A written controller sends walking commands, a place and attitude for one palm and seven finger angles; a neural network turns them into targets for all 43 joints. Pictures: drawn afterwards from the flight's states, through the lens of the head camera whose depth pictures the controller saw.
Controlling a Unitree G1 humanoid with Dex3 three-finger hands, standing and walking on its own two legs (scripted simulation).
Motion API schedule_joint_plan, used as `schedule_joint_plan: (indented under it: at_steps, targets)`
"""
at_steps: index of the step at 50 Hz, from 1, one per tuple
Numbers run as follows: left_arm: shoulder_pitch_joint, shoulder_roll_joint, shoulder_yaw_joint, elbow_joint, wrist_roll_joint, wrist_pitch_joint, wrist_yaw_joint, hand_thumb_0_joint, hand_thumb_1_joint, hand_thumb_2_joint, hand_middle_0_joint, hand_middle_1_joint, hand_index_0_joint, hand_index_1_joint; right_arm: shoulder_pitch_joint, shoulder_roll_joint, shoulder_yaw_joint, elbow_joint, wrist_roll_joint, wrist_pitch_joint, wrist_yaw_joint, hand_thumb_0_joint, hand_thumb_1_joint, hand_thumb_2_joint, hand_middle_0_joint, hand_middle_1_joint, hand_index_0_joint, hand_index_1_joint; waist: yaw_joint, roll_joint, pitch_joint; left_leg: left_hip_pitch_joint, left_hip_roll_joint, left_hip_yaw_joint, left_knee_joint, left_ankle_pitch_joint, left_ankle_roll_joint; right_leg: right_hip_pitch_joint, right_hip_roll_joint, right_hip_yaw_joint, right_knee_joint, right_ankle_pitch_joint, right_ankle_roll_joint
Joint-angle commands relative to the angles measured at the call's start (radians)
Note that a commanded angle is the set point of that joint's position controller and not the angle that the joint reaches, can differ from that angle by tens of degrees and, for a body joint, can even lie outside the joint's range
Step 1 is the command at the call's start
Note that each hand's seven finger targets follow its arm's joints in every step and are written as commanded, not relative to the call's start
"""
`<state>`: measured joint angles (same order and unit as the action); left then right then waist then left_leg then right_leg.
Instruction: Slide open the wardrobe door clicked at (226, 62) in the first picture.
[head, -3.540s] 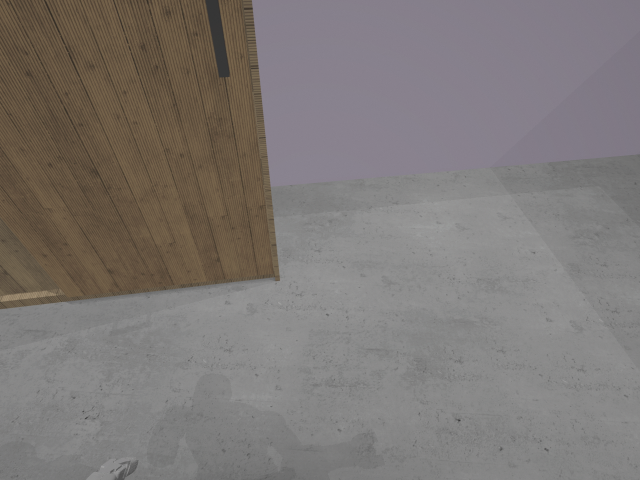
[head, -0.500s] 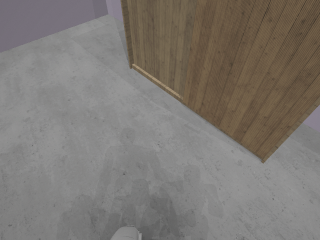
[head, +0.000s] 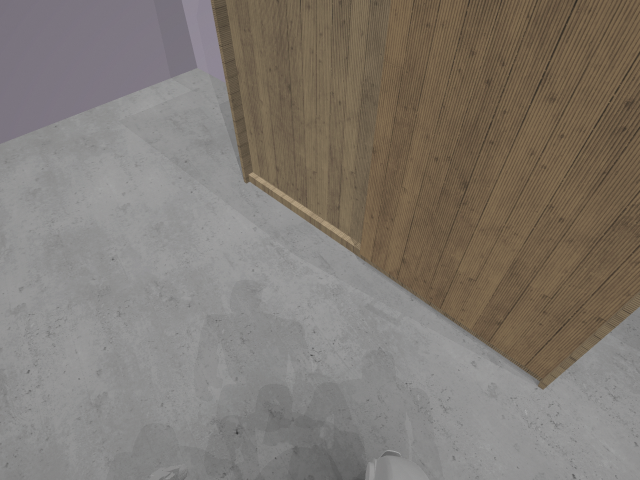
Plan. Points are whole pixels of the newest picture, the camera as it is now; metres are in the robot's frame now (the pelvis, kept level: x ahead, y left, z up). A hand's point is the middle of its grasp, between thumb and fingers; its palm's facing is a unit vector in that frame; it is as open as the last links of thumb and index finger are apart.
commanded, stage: turn to face it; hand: right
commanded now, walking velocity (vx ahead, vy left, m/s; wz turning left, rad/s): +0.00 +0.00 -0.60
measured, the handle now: out of the picture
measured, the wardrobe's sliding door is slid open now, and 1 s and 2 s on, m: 0.00 0.00 0.00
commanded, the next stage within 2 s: take the last steps up to it in 1.12 s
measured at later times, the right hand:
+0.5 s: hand out of the picture +0.13 -0.29 -0.17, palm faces +0.28 +0.94 -0.18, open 7.4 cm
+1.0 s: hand out of the picture -0.01 -0.29 -0.15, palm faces +0.52 +0.76 -0.38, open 7.4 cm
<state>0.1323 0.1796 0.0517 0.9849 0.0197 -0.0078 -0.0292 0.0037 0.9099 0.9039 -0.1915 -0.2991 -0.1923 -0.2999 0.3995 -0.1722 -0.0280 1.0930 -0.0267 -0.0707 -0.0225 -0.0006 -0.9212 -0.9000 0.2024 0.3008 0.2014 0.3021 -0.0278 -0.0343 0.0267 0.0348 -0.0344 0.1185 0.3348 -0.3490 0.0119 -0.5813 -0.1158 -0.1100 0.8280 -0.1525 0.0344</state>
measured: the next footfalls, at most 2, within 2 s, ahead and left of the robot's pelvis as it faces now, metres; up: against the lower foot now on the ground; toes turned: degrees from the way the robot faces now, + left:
right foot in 0.08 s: +0.19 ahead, -0.10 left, +0.00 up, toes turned -10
left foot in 0.92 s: +0.17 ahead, +0.04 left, +0.00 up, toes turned -27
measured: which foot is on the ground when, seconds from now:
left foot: down 0.00-0.10, up 0.12-0.90, down 0.92-1.00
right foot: up 0.00-0.06, down 0.08-0.90, up 0.92-1.00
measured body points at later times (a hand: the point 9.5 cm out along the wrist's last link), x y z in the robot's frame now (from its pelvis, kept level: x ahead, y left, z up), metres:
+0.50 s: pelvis +0.08 -0.08 +0.01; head +0.09 -0.12 +0.45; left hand +0.17 +0.16 -0.12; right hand +0.11 -0.34 -0.16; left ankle +0.12 +0.13 -0.64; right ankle +0.15 -0.09 -0.73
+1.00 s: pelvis +0.08 -0.06 +0.00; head +0.11 -0.06 +0.45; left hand +0.26 +0.17 -0.14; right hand -0.03 -0.33 -0.12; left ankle +0.13 +0.06 -0.73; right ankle +0.06 -0.13 -0.66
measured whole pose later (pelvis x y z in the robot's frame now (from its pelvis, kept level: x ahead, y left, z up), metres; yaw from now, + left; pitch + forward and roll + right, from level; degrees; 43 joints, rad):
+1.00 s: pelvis +0.08 -0.06 +0.00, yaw -31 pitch +0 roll +1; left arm 0.25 0.28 0.13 0.95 0.02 0.08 0.00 0.01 0.91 0.90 -0.20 -0.30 -0.20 -0.30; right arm 0.24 -0.26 -0.09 0.96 -0.02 0.07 -0.06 0.01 -0.90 -0.90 0.20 0.30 0.20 0.30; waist 0.01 -0.06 0.06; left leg -0.18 0.02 0.07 0.46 -0.26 0.00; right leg -0.55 0.17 0.10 1.11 -0.39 0.08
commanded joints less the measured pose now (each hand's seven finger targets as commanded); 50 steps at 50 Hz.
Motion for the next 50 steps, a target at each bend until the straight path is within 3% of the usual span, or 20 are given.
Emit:
schedule_joint_plan:
  at_steps: [1, 3, 4, 5, 8, 11, 16, 22, 26, 31, 34, 36, 40, 43, 44, 45, 46, 47, 48, 50]
  targets:
    - [0.046, 0.049, 0.0, -0.041, 0.0, -0.022, 0.005, 0.0, 0.9, 0.9, -0.2, -0.3, -0.2, -0.3, 0.02, -0.154, -0.026, -0.037, -0.002, -0.013, -0.019, 0.0, -0.9, -0.9, 0.2, 0.3, 0.2, 0.3, 0.05, 0.14, 0.042, -0.034, 0.297, -0.044, 0.086, 0.906, 0.073, 0.15, 0.064, -0.018, -0.17, -0.011, -0.06]
    - [0.26, 0.133, 0.02, 0.012, 0.011, -0.024, 0.012, 0.0, 0.9, 0.9, -0.2, -0.3, -0.2, -0.3, 0.017, -0.166, -0.033, -0.045, 0.007, -0.002, -0.02, 0.0, -0.9, -0.9, 0.2, 0.3, 0.2, 0.3, 0.137, 0.047, -0.09, -0.127, 0.246, 0.025, 0.443, 0.777, 0.004, 0.46, 0.061, 0.032, -0.292, 0.252, -0.086]
    - [0.348, 0.23, 0.038, 0.015, 0.021, -0.029, 0.023, 0.0, 0.9, 0.9, -0.2, -0.3, -0.2, -0.3, 0.074, -0.133, -0.035, -0.064, 0.028, 0.004, -0.014, 0.0, -0.9, -0.9, 0.2, 0.3, 0.2, 0.3, 0.138, -0.192, -0.228, -0.348, 0.097, 0.072, 0.739, 0.236, -0.053, 0.699, -0.168, 0.308, -0.29, 0.668, -0.189]
    - [0.359, 0.284, 0.04, 0.022, -0.001, -0.023, 0.032, 0.0, 0.9, 0.9, -0.2, -0.3, -0.2, -0.3, 0.095, -0.107, -0.024, -0.088, 0.033, 0.01, -0.012, 0.0, -0.9, -0.9, 0.2, 0.3, 0.2, 0.3, 0.11, -0.293, -0.283, -0.469, 0.025, -0.029, 1.001, -0.309, -0.055, 0.724, -0.336, 0.525, -0.367, 0.918, -0.308]
    - [0.162, 0.188, 0.021, -0.036, -0.01, -0.022, 0.046, 0.0, 0.9, 0.9, -0.2, -0.3, -0.2, -0.3, -0.053, -0.104, -0.037, -0.11, 0.012, 0.036, -0.006, 0.0, -0.9, -0.9, 0.2, 0.3, 0.2, 0.3, 0.063, -0.021, -0.089, -0.574, 0.129, -0.123, 1.04, -0.119, -0.067, 0.44, -0.246, 0.452, -0.493, 0.409, -0.259]
    - [0.076, 0.15, 0.013, -0.055, -0.007, -0.021, 0.045, 0.0, 0.9, 0.9, -0.2, -0.3, -0.2, -0.3, 0.0, -0.067, -0.05, -0.092, 0.004, 0.075, 0.002, 0.0, -0.9, -0.9, 0.2, 0.3, 0.2, 0.3, 0.001, -0.045, -0.039, -0.484, 0.146, -0.119, 0.914, 0.011, -0.081, 0.249, -0.114, 0.297, -0.565, 0.172, -0.141]
    - [0.092, 0.164, 0.035, -0.066, -0.007, -0.004, 0.043, 0.0, 0.9, 0.9, -0.2, -0.3, -0.2, -0.3, -0.031, -0.093, -0.079, -0.116, -0.001, 0.108, -0.003, 0.0, -0.9, -0.9, 0.2, 0.3, 0.2, 0.3, 0.004, -0.067, -0.05, -0.536, 0.13, -0.131, 0.87, 0.122, -0.1, 0.234, -0.063, 0.367, -0.637, -0.109, 0.015]
    - [0.157, 0.174, 0.056, -0.064, -0.003, 0.008, 0.045, 0.0, 0.9, 0.9, -0.2, -0.3, -0.2, -0.3, -0.152, -0.128, -0.091, -0.171, -0.002, 0.111, -0.006, 0.0, -0.9, -0.9, 0.2, 0.3, 0.2, 0.3, 0.04, -0.056, -0.028, -0.628, 0.113, -0.158, 0.797, 0.115, -0.114, 0.331, -0.052, 0.48, -0.637, -0.194, -0.044]
    - [0.19, 0.185, 0.064, -0.061, -0.003, 0.015, 0.051, 0.0, 0.9, 0.9, -0.2, -0.3, -0.2, -0.3, -0.187, -0.154, -0.097, -0.189, 0.002, 0.115, -0.01, 0.0, -0.9, -0.9, 0.2, 0.3, 0.2, 0.3, 0.052, -0.073, -0.035, -0.641, 0.097, -0.184, 0.754, 0.081, -0.114, 0.397, -0.05, 0.569, -0.648, -0.212, 0.025]
    - [0.229, 0.194, 0.07, -0.058, 0.0, 0.021, 0.054, 0.0, 0.9, 0.9, -0.2, -0.3, -0.2, -0.3, -0.222, -0.172, -0.095, -0.207, 0.009, 0.112, -0.01, 0.0, -0.9, -0.9, 0.2, 0.3, 0.2, 0.3, 0.07, -0.067, -0.073, -0.619, 0.068, -0.196, 0.657, 0.011, -0.107, 0.499, -0.038, 0.634, -0.621, -0.082, -0.033]
    - [0.239, 0.206, 0.077, -0.054, 0.0, 0.026, 0.057, 0.0, 0.9, 0.9, -0.2, -0.3, -0.2, -0.3, -0.225, -0.187, -0.097, -0.208, 0.011, 0.115, -0.014, 0.0, -0.9, -0.9, 0.2, 0.3, 0.2, 0.3, 0.073, -0.05, -0.087, -0.601, 0.048, -0.202, 0.633, -0.004, -0.103, 0.539, -0.028, 0.669, -0.629, -0.044, 0.017]
    - [0.206, 0.221, 0.083, -0.063, 0.0, 0.035, 0.059, 0.0, 0.9, 0.9, -0.2, -0.3, -0.2, -0.3, -0.169, -0.21, -0.103, -0.195, 0.013, 0.121, -0.016, 0.0, -0.9, -0.9, 0.2, 0.3, 0.2, 0.3, 0.051, -0.099, -0.1, -0.542, 0.03, -0.18, 0.59, -0.02, -0.098, 0.531, 0.008, 0.635, -0.659, -0.048, 0.087]
    - [0.156, 0.232, 0.09, -0.082, 0.009, 0.057, 0.057, 0.0, 0.9, 0.9, -0.2, -0.3, -0.2, -0.3, -0.092, -0.218, -0.102, -0.183, 0.025, 0.124, -0.019, 0.0, -0.9, -0.9, 0.2, 0.3, 0.2, 0.3, 0.026, -0.138, -0.086, -0.326, -0.017, -0.118, 0.337, -0.085, -0.071, 0.45, 0.055, 0.591, -0.677, 0.125, 0.086]
    - [0.053, 0.239, 0.101, -0.103, -0.001, 0.075, 0.055, 0.0, 0.9, 0.9, -0.2, -0.3, -0.2, -0.3, 0.093, -0.256, -0.12, -0.144, 0.034, 0.125, -0.026, 0.0, -0.9, -0.9, 0.2, 0.3, 0.2, 0.3, -0.065, -0.122, -0.071, 0.044, -0.041, -0.039, -0.038, 0.012, -0.014, 0.221, 0.169, 0.455, -0.632, 0.174, 0.263]
    - [0.046, 0.198, 0.102, -0.103, -0.024, 0.087, 0.054, 0.0, 0.9, 0.9, -0.2, -0.3, -0.2, -0.3, 0.121, -0.295, -0.13, -0.141, 0.025, 0.121, -0.031, 0.0, -0.9, -0.9, 0.2, 0.3, 0.2, 0.3, -0.096, 0.119, -0.093, 0.134, 0.136, -0.146, -0.187, 0.127, 0.075, 0.102, 0.294, 0.331, -0.296, -0.129, 0.307]
    - [0.221, 0.147, 0.107, -0.073, -0.025, 0.078, 0.053, 0.0, 0.9, 0.9, -0.2, -0.3, -0.2, -0.3, -0.168, -0.3, -0.099, -0.22, 0.006, 0.118, -0.044, 0.0, -0.9, -0.9, 0.2, 0.3, 0.2, 0.3, 0.051, 0.414, -0.112, -0.051, 0.488, -0.458, -0.148, 0.05, 0.169, 0.046, 0.297, 0.271, 0.238, -0.454, 0.137]
    - [0.241, 0.204, 0.108, -0.072, 0.001, 0.077, 0.045, 0.0, 0.9, 0.9, -0.2, -0.3, -0.2, -0.3, -0.374, -0.226, -0.078, -0.291, 0.006, 0.103, -0.049, 0.0, -0.9, -0.9, 0.2, 0.3, 0.2, 0.3, 0.123, 0.222, -0.018, -0.394, 0.519, -0.446, -0.175, 0.007, 0.186, 0.124, 0.206, 0.304, 0.445, -0.387, 0.037]
    - [0.284, 0.162, 0.098, -0.074, 0.011, 0.084, 0.029, 0.0, 0.9, 0.9, -0.2, -0.3, -0.2, -0.3, -0.484, -0.237, -0.071, -0.333, 0.001, 0.089, -0.042, 0.0, -0.9, -0.9, 0.2, 0.3, 0.2, 0.3, 0.186, 0.189, 0.027, -0.569, 0.493, -0.36, -0.175, -0.006, 0.165, 0.202, 0.178, 0.303, 0.589, -0.318, 0.01]
    - [0.305, 0.149, 0.091, -0.081, 0.01, 0.088, 0.021, 0.0, 0.9, 0.9, -0.2, -0.3, -0.2, -0.3, -0.525, -0.222, -0.074, -0.346, 0.0, 0.079, -0.042, 0.0, -0.9, -0.9, 0.2, 0.3, 0.2, 0.3, 0.211, 0.229, 0.032, -0.627, 0.452, -0.359, -0.158, -0.03, 0.145, 0.229, 0.125, 0.286, 0.601, -0.293, 0.02]
    - [0.172, 0.163, 0.062, -0.104, 0.009, 0.069, 0.003, 0.0, 0.9, 0.9, -0.2, -0.3, -0.2, -0.3, -0.372, -0.188, -0.058, -0.282, -0.003, 0.062, -0.028, 0.0, -0.9, -0.9, 0.2, 0.3, 0.2, 0.3, 0.117, 0.208, 0.085, -0.426, 0.327, -0.187, -0.071, 0.14, 0.106, 0.126, 0.09, 0.185, 0.326, -0.24, 0.033]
